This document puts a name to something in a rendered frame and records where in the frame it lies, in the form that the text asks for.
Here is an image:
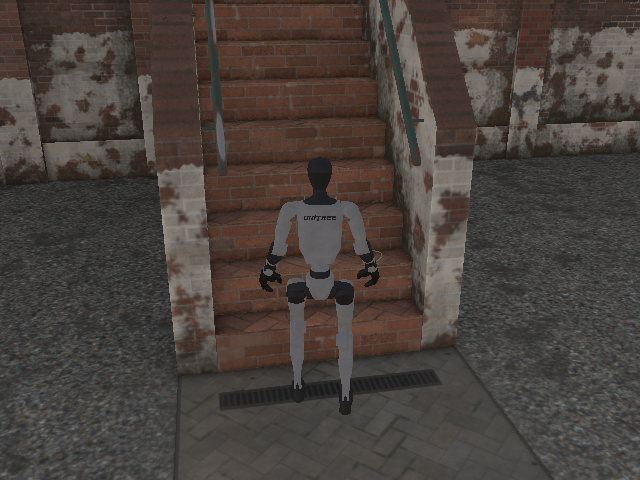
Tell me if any robot right upper arm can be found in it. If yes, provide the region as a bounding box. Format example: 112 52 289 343
341 201 370 255

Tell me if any robot left upper arm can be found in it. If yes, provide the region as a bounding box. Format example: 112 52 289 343
271 201 299 256

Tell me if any right robot forearm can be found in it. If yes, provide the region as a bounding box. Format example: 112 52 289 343
359 239 378 273

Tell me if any right robot thigh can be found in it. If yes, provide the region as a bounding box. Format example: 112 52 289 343
334 279 355 351

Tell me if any robot left hand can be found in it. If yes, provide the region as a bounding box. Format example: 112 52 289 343
259 269 282 292

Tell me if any left robot forearm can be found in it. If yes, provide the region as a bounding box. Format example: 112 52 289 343
263 241 282 276

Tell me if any robot right hand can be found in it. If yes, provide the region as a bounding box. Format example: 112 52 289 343
357 268 380 287

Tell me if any robot right foot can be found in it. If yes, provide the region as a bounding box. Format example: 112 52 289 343
339 389 353 415

